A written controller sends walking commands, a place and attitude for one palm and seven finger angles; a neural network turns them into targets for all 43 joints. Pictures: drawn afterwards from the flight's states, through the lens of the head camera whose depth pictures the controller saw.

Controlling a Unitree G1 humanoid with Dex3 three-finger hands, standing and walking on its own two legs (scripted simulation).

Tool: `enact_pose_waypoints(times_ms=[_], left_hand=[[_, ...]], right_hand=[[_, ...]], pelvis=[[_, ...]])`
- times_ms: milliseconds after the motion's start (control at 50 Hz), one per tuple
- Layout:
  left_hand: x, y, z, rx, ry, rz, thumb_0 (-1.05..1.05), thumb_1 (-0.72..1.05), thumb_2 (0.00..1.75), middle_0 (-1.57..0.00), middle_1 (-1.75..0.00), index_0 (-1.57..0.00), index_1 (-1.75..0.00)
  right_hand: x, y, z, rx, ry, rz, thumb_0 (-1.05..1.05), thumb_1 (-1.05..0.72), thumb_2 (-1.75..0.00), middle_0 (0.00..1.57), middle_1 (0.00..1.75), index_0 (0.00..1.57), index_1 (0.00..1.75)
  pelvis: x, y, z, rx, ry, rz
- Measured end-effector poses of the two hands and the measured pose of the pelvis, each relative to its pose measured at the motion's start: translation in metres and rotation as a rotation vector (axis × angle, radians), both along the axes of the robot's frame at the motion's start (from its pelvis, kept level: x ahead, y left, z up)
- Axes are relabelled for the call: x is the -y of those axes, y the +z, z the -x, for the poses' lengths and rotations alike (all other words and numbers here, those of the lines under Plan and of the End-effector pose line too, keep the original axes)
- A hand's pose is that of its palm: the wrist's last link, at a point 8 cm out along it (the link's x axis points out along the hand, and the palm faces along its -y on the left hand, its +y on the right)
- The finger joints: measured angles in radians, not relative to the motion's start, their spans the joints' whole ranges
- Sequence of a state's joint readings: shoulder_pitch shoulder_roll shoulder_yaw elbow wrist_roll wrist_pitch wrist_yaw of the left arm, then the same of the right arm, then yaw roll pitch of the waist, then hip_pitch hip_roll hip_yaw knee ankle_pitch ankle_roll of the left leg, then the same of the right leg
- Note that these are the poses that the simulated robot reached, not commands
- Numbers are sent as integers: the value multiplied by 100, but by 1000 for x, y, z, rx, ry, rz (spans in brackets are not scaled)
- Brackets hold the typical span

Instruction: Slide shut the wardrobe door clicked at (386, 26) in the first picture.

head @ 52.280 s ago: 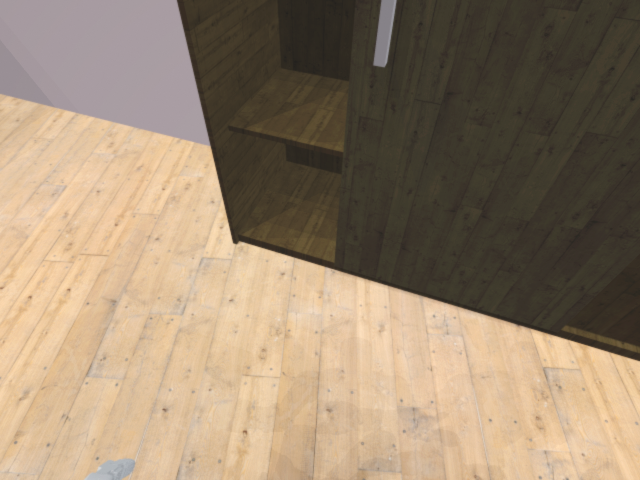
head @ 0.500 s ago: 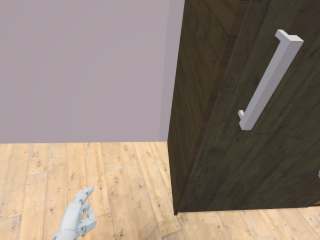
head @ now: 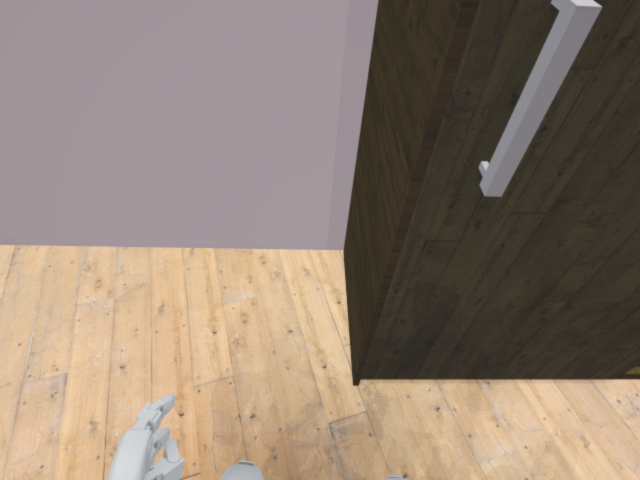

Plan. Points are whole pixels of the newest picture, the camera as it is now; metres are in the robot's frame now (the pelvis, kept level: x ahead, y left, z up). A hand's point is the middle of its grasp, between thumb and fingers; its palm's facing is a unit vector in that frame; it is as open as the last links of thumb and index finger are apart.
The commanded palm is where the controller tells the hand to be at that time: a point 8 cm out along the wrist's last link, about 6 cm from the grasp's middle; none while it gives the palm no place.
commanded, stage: step back with the hand held close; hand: right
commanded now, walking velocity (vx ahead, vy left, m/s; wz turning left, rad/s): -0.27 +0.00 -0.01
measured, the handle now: (521, 106) +0.50 -0.21 +0.24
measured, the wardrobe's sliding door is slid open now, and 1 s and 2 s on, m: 0.00 0.00 0.00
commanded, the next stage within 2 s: stop stepping back and stand still in 0.20 s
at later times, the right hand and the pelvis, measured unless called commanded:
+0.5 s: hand out of the picture +0.00 -0.25 +0.21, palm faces +0.63 +0.65 -0.43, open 7.4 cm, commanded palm -0.07 -0.29 +0.20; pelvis -0.18 +0.03 -0.05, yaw -6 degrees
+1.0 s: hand out of the picture -0.21 -0.25 +0.22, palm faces +0.46 +0.79 -0.41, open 7.4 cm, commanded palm -0.26 -0.28 +0.20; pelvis -0.42 +0.01 +0.02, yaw +3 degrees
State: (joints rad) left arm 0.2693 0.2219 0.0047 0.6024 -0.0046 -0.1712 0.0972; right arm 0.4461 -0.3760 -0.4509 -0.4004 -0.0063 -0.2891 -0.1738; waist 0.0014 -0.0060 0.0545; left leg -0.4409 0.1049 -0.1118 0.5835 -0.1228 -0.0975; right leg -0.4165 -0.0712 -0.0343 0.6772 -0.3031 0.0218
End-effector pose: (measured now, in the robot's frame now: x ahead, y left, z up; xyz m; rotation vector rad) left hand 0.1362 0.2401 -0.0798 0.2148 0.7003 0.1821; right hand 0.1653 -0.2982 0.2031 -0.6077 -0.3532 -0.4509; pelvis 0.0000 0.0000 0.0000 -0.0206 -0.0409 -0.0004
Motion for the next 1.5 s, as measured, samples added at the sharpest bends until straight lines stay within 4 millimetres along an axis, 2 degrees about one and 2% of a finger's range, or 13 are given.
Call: enact_pose_waypoints(times_ms=[200,360,420,520,600,700,820,880,940,1080,1200,1380,1500], left_hand=[[-6,-5,32,40,-72,-11,2,91,90,-21,-30,-21,-30],[-11,-13,73,85,-84,-51,2,91,90,-21,-30,-21,-30],[-9,-19,101,109,-68,-11,2,91,90,-20,-30,-20,-29],[-8,-35,147,75,-128,13,2,91,90,-21,-30,-20,-29],[2,-21,206,-7,-100,-7,2,91,90,-20,-30,-20,-29],[11,0,279,49,-58,20,2,91,90,-21,-30,-20,-29],[8,33,358,-4,-25,17,2,90,90,-21,-30,-21,-30],[-5,30,379,24,-36,-10,2,90,90,-21,-30,-21,-30],[-19,23,403,-28,-15,-43,2,90,90,-21,-30,-21,-30],[-27,38,458,-50,84,-84,2,91,90,-21,-30,-20,-29],[-14,29,484,-26,104,-131,2,91,90,-20,-30,-20,-29],[23,6,498,-88,80,67,2,90,90,-21,-30,-20,-30],[17,-13,485,-177,31,67,2,90,90,-21,-30,-21,-30]], right_hand=[[-5,6,70,70,-40,43,1,-88,-90,21,31,21,30],[-5,10,127,170,19,78,1,-88,-90,21,31,21,30],[-8,18,151,227,33,104,1,-88,-90,21,31,21,30],[-16,19,231,272,-8,173,1,-88,-90,21,31,21,30],[2,23,269,225,-15,43,1,-88,-90,21,31,21,30],[23,19,296,181,-39,-47,1,-88,-90,21,31,21,30],[-10,23,344,55,59,-146,1,-89,-90,21,30,21,30],[-27,31,379,86,119,-15,1,-89,-90,21,30,21,30],[-26,38,402,122,145,34,1,-88,-90,21,31,21,30],[4,8,420,-43,45,-118,1,-88,-90,21,30,21,30],[8,-17,420,-40,108,-163,1,-89,-90,21,30,21,30],[-7,29,435,-40,138,69,1,-89,-90,21,31,21,30],[6,17,442,-83,41,22,1,-88,-90,21,31,21,30]], pelvis=[[-12,-9,51,22,-75,7],[-4,-30,116,68,-13,4],[-14,-38,143,103,-92,-61],[-23,-53,190,67,-103,46],[-9,-27,227,55,-54,41],[-1,-10,283,48,-25,-34],[-10,28,337,5,-3,-76],[-19,11,371,-41,16,4],[-17,8,402,-39,51,-27],[0,28,428,-46,81,11],[20,10,444,-12,79,-6],[6,15,454,-40,57,-31],[11,14,453,-39,72,-11]])
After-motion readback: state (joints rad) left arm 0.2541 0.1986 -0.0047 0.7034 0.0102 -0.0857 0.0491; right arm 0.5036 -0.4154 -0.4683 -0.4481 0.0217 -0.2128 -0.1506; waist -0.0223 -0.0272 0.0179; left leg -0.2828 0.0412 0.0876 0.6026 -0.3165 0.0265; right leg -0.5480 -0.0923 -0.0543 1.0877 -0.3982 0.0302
